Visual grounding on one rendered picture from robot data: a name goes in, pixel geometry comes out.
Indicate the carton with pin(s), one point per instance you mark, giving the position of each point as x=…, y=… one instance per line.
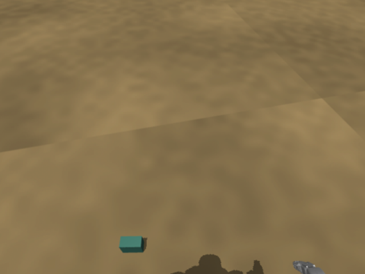
x=130, y=244

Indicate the right robot hand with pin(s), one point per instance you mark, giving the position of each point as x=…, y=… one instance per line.
x=307, y=267

